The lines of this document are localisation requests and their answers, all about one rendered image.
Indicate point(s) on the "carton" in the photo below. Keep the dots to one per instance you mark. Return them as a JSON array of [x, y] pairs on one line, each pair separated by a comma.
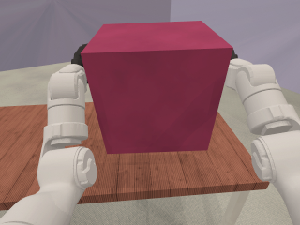
[[156, 86]]

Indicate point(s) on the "right robot hand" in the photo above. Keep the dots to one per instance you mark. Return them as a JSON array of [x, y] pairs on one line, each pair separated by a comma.
[[234, 56]]

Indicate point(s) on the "robot left forearm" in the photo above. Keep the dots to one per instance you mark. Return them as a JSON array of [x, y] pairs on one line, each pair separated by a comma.
[[66, 110]]

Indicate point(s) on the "left robot hand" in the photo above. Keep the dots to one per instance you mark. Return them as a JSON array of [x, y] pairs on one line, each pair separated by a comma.
[[77, 59]]

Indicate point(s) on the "left robot upper arm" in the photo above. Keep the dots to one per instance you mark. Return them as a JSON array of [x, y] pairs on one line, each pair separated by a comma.
[[63, 176]]

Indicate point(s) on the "right robot upper arm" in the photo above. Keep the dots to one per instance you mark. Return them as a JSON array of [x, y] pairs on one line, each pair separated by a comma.
[[276, 159]]

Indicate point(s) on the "table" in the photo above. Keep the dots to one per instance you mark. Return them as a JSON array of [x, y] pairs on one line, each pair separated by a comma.
[[225, 167]]

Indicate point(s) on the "robot right forearm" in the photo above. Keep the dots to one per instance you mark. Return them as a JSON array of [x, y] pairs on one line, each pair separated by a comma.
[[267, 110]]

